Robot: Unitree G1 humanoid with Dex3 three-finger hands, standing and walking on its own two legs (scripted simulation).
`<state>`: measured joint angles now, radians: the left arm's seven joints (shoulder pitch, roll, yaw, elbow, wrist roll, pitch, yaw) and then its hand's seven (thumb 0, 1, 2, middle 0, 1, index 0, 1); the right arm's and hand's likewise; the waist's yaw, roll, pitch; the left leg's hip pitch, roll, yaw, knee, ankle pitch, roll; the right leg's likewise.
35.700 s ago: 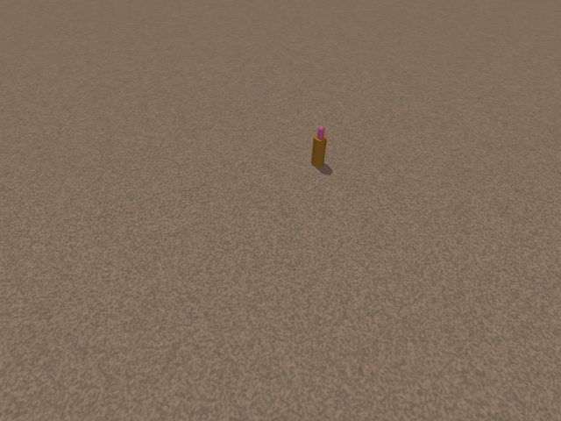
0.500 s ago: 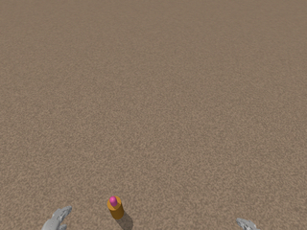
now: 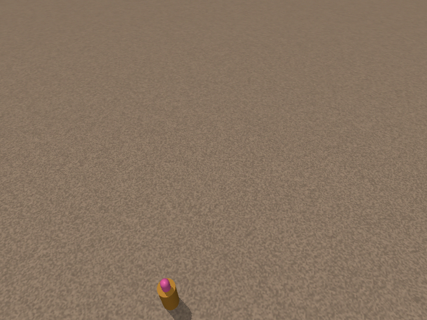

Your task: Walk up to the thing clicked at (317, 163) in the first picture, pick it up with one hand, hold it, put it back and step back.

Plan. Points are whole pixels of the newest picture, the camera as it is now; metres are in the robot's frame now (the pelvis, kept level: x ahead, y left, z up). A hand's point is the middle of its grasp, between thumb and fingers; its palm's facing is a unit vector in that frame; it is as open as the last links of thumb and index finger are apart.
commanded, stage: stand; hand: left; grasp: from the side
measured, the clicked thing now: (167, 292) +0.39 +0.19 -0.65
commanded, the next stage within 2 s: step back in 1.56 s
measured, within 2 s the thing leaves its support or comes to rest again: neither
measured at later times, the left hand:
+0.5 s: hand out of the picture +0.06 +0.25 -0.15, palm faces -0.01 -0.94 -0.34, open 7.4 cm
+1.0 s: hand out of the picture +0.08 +0.24 -0.15, palm faces +0.00 -0.94 -0.34, open 7.4 cm
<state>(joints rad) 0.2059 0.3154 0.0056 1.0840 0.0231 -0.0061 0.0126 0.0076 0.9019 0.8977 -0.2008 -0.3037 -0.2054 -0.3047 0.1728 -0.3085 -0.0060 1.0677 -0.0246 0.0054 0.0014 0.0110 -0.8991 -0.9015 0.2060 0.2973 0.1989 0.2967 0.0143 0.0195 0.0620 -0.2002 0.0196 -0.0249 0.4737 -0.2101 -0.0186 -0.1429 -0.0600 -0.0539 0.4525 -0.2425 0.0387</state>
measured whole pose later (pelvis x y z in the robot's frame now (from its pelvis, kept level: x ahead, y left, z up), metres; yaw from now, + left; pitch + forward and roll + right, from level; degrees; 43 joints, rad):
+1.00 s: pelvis +0.02 +0.00 +0.01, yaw +0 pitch -3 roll +0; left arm 0.12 0.32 0.02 1.16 0.01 -0.01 0.00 0.00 0.90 0.90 -0.20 -0.30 -0.21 -0.30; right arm 0.11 -0.34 0.00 1.14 -0.01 0.00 0.00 0.01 -0.90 -0.90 0.21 0.30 0.20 0.30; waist 0.01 0.02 0.06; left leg -0.13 0.02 -0.02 0.35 -0.17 -0.03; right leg -0.08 -0.05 -0.06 0.34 -0.21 0.04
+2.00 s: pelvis -0.04 +0.03 -0.01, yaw +1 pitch -1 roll -1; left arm 0.02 0.41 0.07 0.89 -0.01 0.05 0.03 0.00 0.91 0.90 -0.20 -0.30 -0.20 -0.30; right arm 0.16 -0.36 -0.05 0.90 -0.03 0.04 0.01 0.01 -0.90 -0.90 0.21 0.30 0.20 0.30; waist -0.03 -0.04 0.21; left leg -0.35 -0.02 -0.02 0.65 -0.28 0.04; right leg -0.47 0.09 0.15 1.16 -0.54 -0.02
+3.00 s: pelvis -0.31 +0.03 -0.02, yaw -4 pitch -3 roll -2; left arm 0.25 0.37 0.09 0.86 0.03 0.04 -0.02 0.01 0.91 0.90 -0.20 -0.30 -0.20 -0.30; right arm 0.11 -0.41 -0.05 0.81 -0.02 0.05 0.00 0.01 -0.90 -0.90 0.21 0.30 0.20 0.30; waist 0.00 0.05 0.16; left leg -0.49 0.06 -0.03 0.68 -0.22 0.00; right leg -0.21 0.04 0.02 0.67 -0.41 0.00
